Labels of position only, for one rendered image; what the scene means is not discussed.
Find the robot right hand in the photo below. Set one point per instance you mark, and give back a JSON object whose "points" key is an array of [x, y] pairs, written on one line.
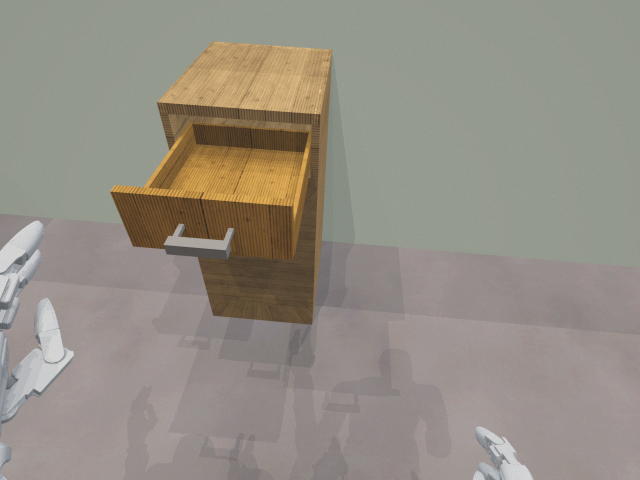
{"points": [[502, 455]]}

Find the handle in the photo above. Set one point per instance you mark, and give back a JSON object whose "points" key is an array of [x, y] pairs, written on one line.
{"points": [[197, 247]]}

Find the drawer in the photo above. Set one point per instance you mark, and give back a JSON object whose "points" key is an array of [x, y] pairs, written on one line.
{"points": [[215, 177]]}

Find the robot left hand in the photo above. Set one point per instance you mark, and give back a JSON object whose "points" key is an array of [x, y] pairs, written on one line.
{"points": [[19, 261]]}

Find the cabinet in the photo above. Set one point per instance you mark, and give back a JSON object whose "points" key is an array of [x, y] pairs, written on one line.
{"points": [[271, 87]]}

